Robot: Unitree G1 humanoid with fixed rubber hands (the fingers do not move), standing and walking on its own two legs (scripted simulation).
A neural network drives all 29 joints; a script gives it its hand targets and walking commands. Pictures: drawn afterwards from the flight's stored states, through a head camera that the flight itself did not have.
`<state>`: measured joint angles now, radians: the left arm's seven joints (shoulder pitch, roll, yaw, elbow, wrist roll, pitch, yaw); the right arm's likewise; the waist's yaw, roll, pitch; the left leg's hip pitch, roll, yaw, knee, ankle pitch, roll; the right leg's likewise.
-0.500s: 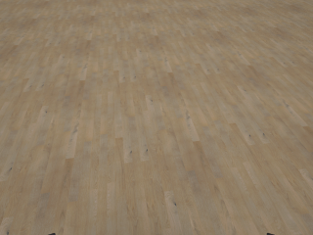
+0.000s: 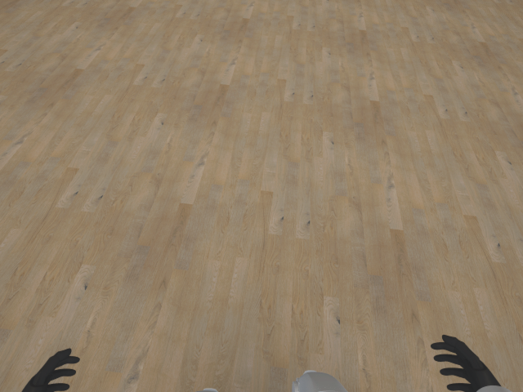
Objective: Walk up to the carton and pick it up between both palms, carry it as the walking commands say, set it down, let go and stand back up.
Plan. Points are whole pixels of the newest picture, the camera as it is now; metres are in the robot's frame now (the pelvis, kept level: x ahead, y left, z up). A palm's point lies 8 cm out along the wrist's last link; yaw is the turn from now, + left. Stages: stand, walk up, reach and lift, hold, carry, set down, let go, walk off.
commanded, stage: walk up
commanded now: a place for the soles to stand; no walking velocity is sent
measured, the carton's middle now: out of the picture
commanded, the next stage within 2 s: none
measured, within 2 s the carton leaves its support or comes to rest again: neither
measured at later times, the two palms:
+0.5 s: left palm out of the picture -0.10 +0.43 -0.03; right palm (350, 317) +0.24 -0.15 -0.06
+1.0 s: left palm out of the picture -0.34 +0.42 -0.01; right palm (177, 293) +0.28 +0.13 -0.04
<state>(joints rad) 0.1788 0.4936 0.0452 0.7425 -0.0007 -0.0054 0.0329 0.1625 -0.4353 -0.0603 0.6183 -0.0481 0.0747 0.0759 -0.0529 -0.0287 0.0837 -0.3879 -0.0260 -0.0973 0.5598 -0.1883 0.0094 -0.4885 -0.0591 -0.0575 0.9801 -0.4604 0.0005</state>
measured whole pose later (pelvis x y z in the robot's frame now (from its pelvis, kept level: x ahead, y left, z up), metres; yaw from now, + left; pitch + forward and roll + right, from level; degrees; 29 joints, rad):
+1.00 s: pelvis -0.07 +0.15 +0.00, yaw +58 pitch -2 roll -1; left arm 0.39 0.54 0.13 0.53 0.09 -0.06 0.07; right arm 0.20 -0.50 -0.08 0.52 -0.04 0.09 0.19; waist 0.03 0.04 0.01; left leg -0.51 0.13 -0.03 0.92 -0.31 -0.06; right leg -0.22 -0.19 -0.31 0.51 -0.22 0.01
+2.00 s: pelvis -0.21 +0.50 -0.02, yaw +110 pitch -3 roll +1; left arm 0.39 0.52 0.07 0.47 0.02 -0.07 0.00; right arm 0.32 -0.50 -0.09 0.53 -0.01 0.06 0.09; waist -0.07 -0.02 0.04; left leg -0.26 -0.09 -0.13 0.78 -0.47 0.04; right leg -0.42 -0.05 -0.07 0.69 -0.25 -0.02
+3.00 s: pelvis -0.58 +0.84 -0.02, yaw +135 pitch -4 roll +0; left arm 0.53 0.57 0.08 0.48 0.02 -0.05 0.01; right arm 0.19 -0.51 -0.09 0.44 -0.02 0.00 0.08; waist 0.08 0.02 0.09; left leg -0.44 0.01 0.01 0.69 -0.22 0.04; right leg -0.14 -0.20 -0.12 0.76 -0.49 0.02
